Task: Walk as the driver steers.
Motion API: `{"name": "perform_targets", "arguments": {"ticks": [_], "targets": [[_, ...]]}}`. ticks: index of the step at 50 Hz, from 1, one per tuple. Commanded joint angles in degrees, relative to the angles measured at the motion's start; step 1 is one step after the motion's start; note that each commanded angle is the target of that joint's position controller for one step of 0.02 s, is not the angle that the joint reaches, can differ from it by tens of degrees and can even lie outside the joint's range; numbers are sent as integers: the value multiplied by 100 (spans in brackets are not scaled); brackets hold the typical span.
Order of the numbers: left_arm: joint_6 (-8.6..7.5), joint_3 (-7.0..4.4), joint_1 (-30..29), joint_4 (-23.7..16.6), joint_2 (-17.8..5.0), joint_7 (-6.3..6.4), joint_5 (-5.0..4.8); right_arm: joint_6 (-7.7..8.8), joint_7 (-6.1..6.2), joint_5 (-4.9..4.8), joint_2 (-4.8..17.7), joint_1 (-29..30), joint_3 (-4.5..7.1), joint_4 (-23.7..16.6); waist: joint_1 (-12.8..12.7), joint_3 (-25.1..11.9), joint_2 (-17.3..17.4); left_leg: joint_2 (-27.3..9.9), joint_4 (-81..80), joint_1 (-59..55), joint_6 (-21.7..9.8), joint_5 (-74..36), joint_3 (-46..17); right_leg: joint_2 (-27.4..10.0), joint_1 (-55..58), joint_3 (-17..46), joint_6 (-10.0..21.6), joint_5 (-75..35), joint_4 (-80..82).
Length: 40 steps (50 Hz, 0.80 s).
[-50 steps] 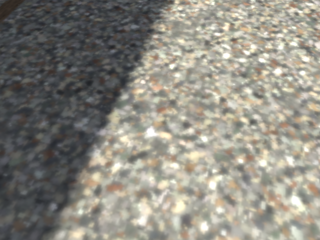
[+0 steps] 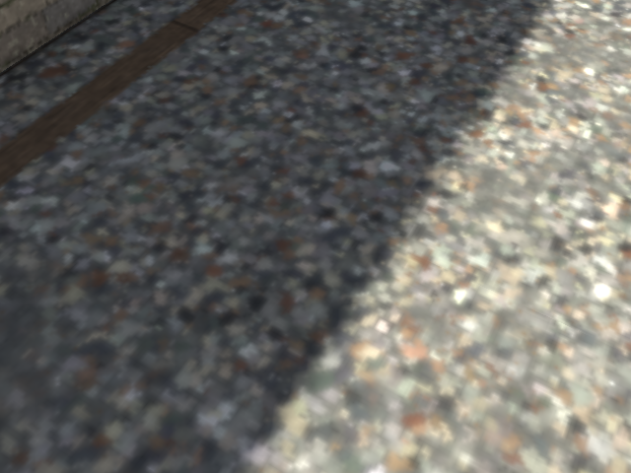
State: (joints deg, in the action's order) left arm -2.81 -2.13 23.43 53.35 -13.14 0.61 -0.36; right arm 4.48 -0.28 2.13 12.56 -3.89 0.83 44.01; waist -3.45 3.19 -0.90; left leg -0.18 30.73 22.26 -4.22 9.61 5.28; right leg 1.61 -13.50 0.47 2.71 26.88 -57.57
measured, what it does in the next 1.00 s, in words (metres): steps on the spot, turning right: right foot, then left foot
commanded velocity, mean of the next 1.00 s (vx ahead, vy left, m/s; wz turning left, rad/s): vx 0.07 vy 0.00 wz -0.52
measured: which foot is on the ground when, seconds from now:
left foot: down 0.00-0.42, up 0.44-0.88, down 0.90-1.00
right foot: up 0.00-0.40, down 0.42-0.90, up 0.92-1.00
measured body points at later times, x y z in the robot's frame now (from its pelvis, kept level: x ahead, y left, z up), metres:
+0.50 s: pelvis +0.08 -0.02 +0.00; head +0.10 -0.05 +0.44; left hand +0.29 +0.19 -0.11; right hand +0.08 -0.30 -0.14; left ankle +0.07 +0.10 -0.69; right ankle +0.09 -0.10 -0.73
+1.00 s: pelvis +0.09 +0.02 +0.01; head +0.13 +0.03 +0.46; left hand +0.34 +0.19 -0.12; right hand +0.04 -0.28 -0.09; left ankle +0.14 +0.10 -0.73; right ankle +0.05 -0.08 -0.68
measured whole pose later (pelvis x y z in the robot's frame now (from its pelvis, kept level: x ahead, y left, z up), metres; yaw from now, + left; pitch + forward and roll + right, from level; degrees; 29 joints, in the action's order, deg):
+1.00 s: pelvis +0.09 +0.02 +0.01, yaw -34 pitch +1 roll -1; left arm 3.4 -5.4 11.9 41.8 -17.6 -1.0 1.5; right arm -1.4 2.2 1.5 14.3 -12.2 2.0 41.3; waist -1.0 2.6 -3.2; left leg 0.9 26.4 13.4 -2.3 13.5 0.7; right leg 8.0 -27.7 6.4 0.4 23.3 -52.8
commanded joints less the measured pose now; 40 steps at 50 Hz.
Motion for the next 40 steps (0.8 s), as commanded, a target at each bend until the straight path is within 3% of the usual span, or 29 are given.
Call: {"name": "perform_targets", "arguments": {"ticks": [1, 3, 6, 12, 19, 20, 21, 22, 23, 24, 26, 27, 28, 31, 36, 40], "targets": [[85, -190, 111, -323, -527, 23, 76, 23, 84, -110, 511, -1010, 168, 49, 373, -663, 533, -1851, -1120, -1993, -702, -4023, -1363, -419, -1678, 236, -25, -178, -942], [270, -223, 196, -320, -430, -69, 172, 36, 134, -125, 496, -892, 156, 63, 171, -587, 718, -1623, -1336, -1419, -562, -4031, -821, -378, -1300, 93, -157, -502, -872], [416, -251, 74, -443, -335, -122, 179, 62, 178, -136, 655, -896, 213, 75, 31, -672, 672, -1625, -1448, -1239, -677, -3978, -360, -328, -1370, -17, -266, -882, -815], [535, -161, -878, -915, -217, -238, 222, -91, 235, -114, 731, -1026, 250, 165, 227, -477, 784, -1557, -1378, -1183, -667, -3068, 327, -445, -1292, -332, -257, -1629, 788], [525, -213, -1272, -1346, -418, -260, 195, -366, 185, -87, 1072, -1231, 428, 195, 451, -458, 776, -1991, -535, -1545, -521, -2105, 247, -283, -795, -594, 68, -647, 2064], [464, -215, -1131, -1347, -397, -246, 201, -424, 200, -96, 1100, -1233, 452, 217, 329, -512, 585, -1901, -128, -1442, -327, -1766, 375, -221, -410, -609, 139, -1033, 2669], [371, -276, -845, -1278, -610, -191, 246, -470, 193, -65, 1038, -1474, 456, 272, 219, -727, -31, -1587, 719, -1166, -1, -1058, 584, -360, 220, -126, 268, -1817, 3352], [287, -433, -574, -1331, -1338, -106, 305, -506, 159, -27, 690, -1559, 374, 37, 250, -904, -1391, -950, 2322, -7, 372, 1178, 905, -1829, 1009, 1773, 640, -3981, 3618], [347, -587, -258, -1262, -1755, -84, 94, -609, 195, -91, 596, -1099, 324, -271, -50, -1055, -1711, 64, 3285, 1023, 585, 3109, 182, -2519, 1136, 2907, 1754, -5202, 3762], [394, -547, -157, -1224, -1514, -75, 22, -676, 189, -51, 765, -927, 341, -246, -64, -935, -734, -161, 3765, 1232, 646, 2814, -366, -2321, 1142, 2480, 1817, -4834, 3807], [496, -396, -948, -1329, -1059, -4, 81, -620, 175, -149, 672, -807, 343, -191, 294, -339, -385, -297, 3454, 1209, 629, 1842, -624, -1577, 487, 1678, 1351, -3825, 3955], [508, -359, -1213, -1411, -933, 23, 41, -613, 174, -71, 767, -837, 374, -190, 391, -312, -468, -303, 3253, 1104, 628, 1553, -635, -1347, 399, 1493, 1183, -3715, 3968], [501, -333, -1315, -1459, -862, 9, 59, -631, 161, -8, 780, -976, 385, -126, 442, -468, -458, -195, 3304, 938, 632, 1394, -581, -1208, 391, 1371, 1136, -3947, 3924], [420, -391, -1106, -1429, -1048, -55, 76, -690, 143, -70, 654, -1031, 359, -169, 417, -729, -296, -90, 2948, 793, 674, 1341, -643, -1149, 485, 1461, 1137, -3839, 3887], [478, -449, -926, -1442, -1182, -78, 140, -718, 175, -90, 646, -643, 320, -391, 191, -603, -596, 14, 1979, 654, 669, 1368, -738, -1098, 308, 2018, 1164, -2176, 4045], [525, -491, -1037, -1505, -1254, -137, 181, -639, 204, -154, 671, -661, 296, -495, 181, -642, -666, 218, 1262, 60, 556, 1465, -725, -1032, 48, 2413, 1072, -2159, 3919]]}}
Next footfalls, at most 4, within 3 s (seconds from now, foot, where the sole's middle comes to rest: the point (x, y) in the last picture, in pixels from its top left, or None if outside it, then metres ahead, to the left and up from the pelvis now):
0.42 right None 0.13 -0.12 -0.77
0.90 left None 0.18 0.07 -0.77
1.32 right None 0.01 -0.07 -0.77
1.82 left None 0.35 -0.10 -0.77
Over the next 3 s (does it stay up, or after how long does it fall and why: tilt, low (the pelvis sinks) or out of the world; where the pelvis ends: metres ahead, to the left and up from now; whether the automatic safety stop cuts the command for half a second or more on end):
stays up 0.66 -0.50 -0.01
